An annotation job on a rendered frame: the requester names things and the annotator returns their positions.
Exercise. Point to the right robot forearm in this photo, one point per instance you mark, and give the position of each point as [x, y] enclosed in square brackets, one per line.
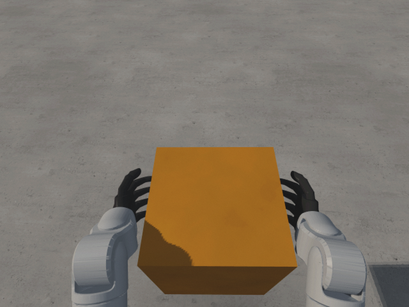
[336, 268]

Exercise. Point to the carton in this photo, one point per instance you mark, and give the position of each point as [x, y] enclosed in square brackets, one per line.
[216, 222]

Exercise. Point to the left robot forearm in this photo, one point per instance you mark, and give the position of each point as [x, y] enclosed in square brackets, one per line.
[100, 261]

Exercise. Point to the right robot hand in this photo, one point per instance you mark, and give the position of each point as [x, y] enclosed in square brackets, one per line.
[304, 198]

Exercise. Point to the left robot hand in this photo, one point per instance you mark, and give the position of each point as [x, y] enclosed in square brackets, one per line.
[127, 195]

